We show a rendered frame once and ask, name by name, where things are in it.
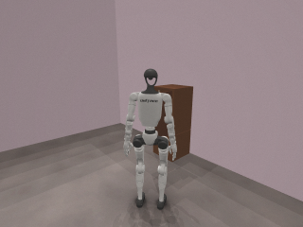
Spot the left robot upper arm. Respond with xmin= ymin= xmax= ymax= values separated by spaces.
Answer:
xmin=127 ymin=92 xmax=139 ymax=122

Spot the robot right forearm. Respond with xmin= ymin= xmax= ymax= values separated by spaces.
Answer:
xmin=167 ymin=116 xmax=176 ymax=145

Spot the robot left forearm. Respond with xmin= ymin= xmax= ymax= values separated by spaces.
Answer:
xmin=124 ymin=115 xmax=134 ymax=142

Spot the robot left hand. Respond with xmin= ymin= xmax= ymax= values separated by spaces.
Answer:
xmin=123 ymin=141 xmax=134 ymax=157

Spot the robot right hand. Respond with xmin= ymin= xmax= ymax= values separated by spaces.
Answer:
xmin=168 ymin=143 xmax=177 ymax=161

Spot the robot right shin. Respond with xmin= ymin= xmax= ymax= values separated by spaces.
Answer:
xmin=158 ymin=166 xmax=168 ymax=202

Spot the humanoid robot torso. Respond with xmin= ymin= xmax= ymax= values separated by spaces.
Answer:
xmin=137 ymin=90 xmax=163 ymax=146

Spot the right robot upper arm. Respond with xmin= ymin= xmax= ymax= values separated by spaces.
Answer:
xmin=161 ymin=93 xmax=172 ymax=124

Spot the cupboard door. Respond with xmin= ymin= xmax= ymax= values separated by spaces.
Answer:
xmin=154 ymin=91 xmax=172 ymax=136

